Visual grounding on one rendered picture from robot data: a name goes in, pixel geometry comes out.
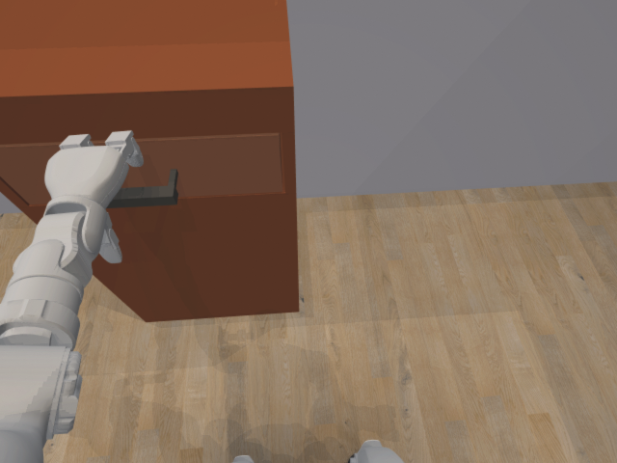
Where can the cabinet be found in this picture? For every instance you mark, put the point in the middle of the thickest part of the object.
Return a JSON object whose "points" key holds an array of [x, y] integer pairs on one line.
{"points": [[166, 68]]}

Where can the drawer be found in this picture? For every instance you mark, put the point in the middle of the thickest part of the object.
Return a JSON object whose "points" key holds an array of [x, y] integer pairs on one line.
{"points": [[206, 165]]}

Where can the handle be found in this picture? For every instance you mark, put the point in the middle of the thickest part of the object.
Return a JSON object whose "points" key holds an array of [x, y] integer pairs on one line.
{"points": [[147, 196]]}

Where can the left robot forearm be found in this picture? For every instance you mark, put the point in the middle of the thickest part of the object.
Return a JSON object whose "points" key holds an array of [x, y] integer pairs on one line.
{"points": [[42, 299]]}

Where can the robot left hand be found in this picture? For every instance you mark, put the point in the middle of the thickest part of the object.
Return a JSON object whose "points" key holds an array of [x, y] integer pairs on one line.
{"points": [[96, 173]]}

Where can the robot left upper arm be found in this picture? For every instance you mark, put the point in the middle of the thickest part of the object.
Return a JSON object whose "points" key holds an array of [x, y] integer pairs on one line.
{"points": [[39, 392]]}

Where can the right robot shin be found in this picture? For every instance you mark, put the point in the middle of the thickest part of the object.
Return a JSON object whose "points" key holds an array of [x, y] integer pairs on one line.
{"points": [[370, 443]]}

